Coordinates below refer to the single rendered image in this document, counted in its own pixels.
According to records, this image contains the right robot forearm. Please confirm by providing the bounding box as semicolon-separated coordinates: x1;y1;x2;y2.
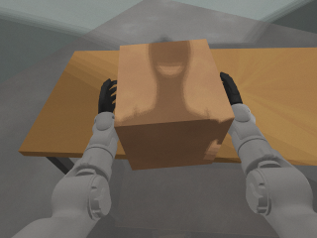
228;103;314;206

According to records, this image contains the left robot forearm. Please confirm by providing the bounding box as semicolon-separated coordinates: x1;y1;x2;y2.
51;111;119;214

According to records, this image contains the table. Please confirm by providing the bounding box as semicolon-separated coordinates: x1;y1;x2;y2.
18;48;317;175

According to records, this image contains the robot left hand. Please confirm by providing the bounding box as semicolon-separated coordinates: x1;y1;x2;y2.
98;78;118;114

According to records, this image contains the left robot upper arm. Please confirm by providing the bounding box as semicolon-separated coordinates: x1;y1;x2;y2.
12;174;112;238

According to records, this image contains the carton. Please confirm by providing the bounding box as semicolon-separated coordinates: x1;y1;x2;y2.
114;39;235;171

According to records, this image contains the robot right hand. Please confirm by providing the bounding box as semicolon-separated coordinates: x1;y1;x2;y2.
220;71;243;105

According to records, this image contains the right robot upper arm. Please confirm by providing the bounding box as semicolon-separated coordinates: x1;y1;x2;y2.
246;167;317;238

